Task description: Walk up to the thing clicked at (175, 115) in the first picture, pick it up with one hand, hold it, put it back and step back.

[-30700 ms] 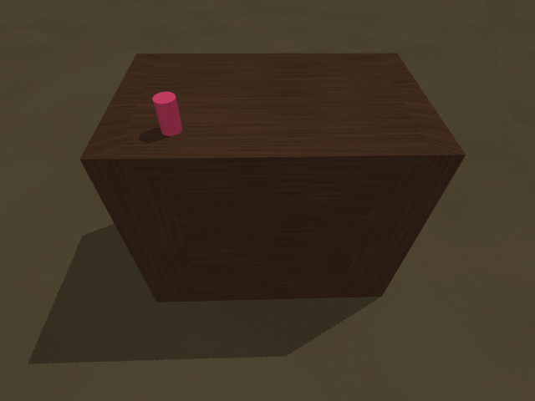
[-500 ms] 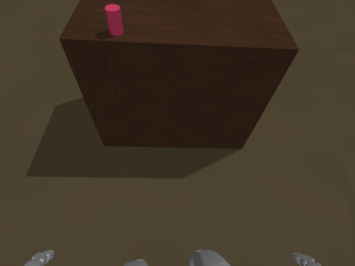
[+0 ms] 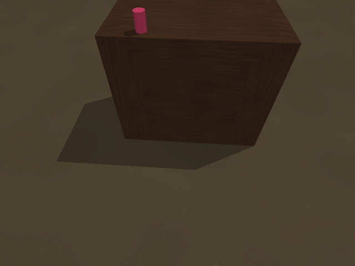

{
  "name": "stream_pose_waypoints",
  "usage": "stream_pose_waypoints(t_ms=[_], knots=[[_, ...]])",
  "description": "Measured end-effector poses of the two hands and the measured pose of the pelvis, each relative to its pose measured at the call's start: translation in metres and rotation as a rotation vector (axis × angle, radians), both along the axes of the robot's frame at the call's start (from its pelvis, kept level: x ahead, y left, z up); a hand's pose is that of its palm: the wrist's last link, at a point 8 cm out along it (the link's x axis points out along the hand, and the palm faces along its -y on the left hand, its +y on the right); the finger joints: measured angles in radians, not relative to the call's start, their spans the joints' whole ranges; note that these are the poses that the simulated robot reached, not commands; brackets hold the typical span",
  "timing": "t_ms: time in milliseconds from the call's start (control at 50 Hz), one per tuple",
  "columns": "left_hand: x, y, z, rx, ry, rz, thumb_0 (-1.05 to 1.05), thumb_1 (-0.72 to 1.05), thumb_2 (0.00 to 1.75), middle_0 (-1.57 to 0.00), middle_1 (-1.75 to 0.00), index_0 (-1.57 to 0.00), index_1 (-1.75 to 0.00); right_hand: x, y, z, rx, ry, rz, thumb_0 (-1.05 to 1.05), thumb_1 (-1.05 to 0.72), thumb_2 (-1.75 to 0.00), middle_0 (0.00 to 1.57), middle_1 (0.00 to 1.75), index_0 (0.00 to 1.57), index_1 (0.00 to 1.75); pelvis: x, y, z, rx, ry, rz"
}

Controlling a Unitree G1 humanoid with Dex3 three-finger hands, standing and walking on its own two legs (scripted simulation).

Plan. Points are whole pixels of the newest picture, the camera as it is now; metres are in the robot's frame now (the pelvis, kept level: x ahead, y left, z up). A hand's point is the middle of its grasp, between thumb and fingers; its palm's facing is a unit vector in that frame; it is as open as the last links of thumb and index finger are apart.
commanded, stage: step back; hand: left
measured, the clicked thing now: (140, 20) +1.07 +0.21 +0.04
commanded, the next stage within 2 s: stand in 0.84 s
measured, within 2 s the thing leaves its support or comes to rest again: neither
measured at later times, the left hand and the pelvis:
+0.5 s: hand out of the picture +0.07 +0.28 -0.15, palm faces +0.02 -0.94 -0.35, open 7.4 cm; pelvis +0.02 +0.02 +0.01, yaw -1 degrees
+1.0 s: hand (69, 265) +0.15 +0.27 -0.13, palm faces -0.05 -0.94 -0.34, open 7.4 cm; pelvis +0.03 +0.02 +0.02, yaw -2 degrees
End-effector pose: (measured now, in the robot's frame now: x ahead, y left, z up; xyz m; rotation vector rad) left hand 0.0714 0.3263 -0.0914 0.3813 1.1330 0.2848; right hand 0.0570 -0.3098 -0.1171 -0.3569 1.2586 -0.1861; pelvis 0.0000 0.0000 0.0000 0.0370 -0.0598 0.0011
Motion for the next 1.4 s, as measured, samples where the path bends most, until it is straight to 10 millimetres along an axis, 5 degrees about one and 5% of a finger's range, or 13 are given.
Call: stream_pose_waypoints(t_ms=[140, 380, 540, 840, 1020, 1400], knots=[[-0.027, -0.002, -0.005, -0.053, 0.071, 0.013, 0.01, 0.91, 0.9, -0.2, -0.3, -0.2, -0.3, -0.013, 0.009, 0.014, 0.016, -0.051, -0.012, 0.01, -0.9, -0.9, 0.21, 0.3, 0.2, 0.3, -0.007, -0.001, 0.009, -0.021, 0.011, -0.016], [-0.037, -0.019, -0.007, -0.081, 0.078, 0.032, 0.01, 0.91, 0.9, -0.2, -0.3, -0.21, -0.3, 0.023, 0.003, 0.015, 0.006, -0.076, 0.018, 0.01, -0.9, -0.9, 0.2, 0.3, 0.2, 0.3, 0.003, 0.002, 0.011, -0.046, 0.02, -0.005], [-0.002, -0.002, -0.018, -0.093, 0.092, 0.019, 0.01, 0.91, 0.9, -0.2, -0.3, -0.2, -0.3, 0.045, 0.025, 0.018, 0.003, -0.091, 0.007, 0.01, -0.9, -0.9, 0.2, 0.3, 0.2, 0.3, 0.022, 0.016, 0.009, -0.032, 0.024, -0.018], [0.072, -0.004, -0.001, -0.071, -0.007, -0.056, 0.01, 0.91, 0.9, -0.2, -0.3, -0.2, -0.3, 0.089, 0.039, 0.023, 0.041, -0.163, -0.028, 0.01, -0.9, -0.9, 0.21, 0.3, 0.2, 0.3, 0.037, 0.019, 0.017, -0.037, 0.027, -0.042], [0.072, -0.018, 0.003, -0.1, 0.015, -0.078, 0.0, 0.91, 0.9, -0.2, -0.3, -0.2, -0.3, 0.07, 0.032, 0.028, 0.043, -0.135, -0.057, 0.01, -0.9, -0.9, 0.2, 0.3, 0.2, 0.3, 0.033, 0.017, 0.025, -0.035, 0.018, -0.042], [0.025, -0.021, -0.001, -0.107, 0.105, -0.047, 0.01, 0.91, 0.9, -0.2, -0.3, -0.2, -0.3, 0.014, 0.023, 0.024, 0.039, -0.024, -0.09, 0.01, -0.9, -0.9, 0.2, 0.3, 0.2, 0.3, 0.019, 0.012, 0.029, -0.036, 0.015, -0.037]])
